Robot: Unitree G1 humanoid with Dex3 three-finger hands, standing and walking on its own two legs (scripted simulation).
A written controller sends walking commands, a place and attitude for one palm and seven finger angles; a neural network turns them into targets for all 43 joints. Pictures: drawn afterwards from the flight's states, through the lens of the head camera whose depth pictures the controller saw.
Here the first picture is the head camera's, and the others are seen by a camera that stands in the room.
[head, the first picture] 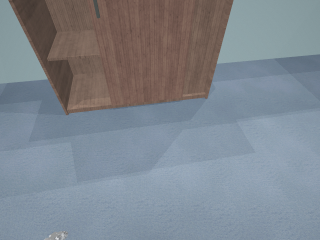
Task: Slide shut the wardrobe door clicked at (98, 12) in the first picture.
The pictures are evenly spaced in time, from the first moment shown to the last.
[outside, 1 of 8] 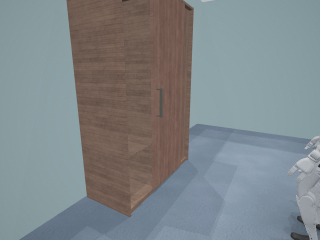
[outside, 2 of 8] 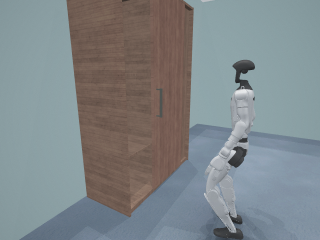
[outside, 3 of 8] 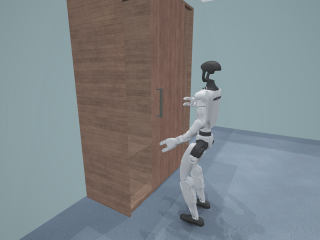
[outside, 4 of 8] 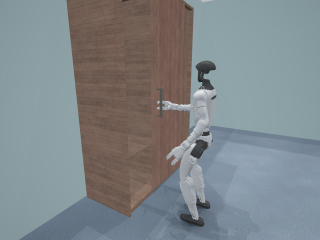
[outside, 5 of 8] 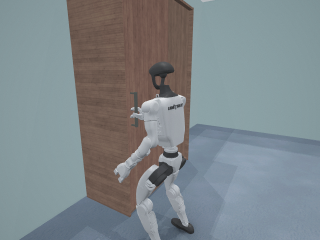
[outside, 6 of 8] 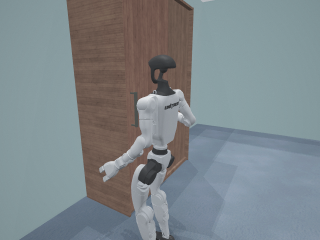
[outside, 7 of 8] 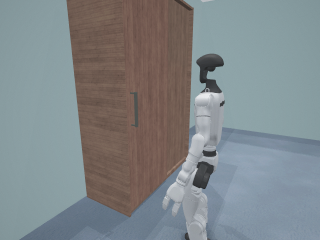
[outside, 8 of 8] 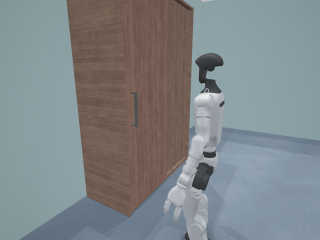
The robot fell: no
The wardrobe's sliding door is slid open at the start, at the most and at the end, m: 0.38 0.38 0.00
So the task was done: yes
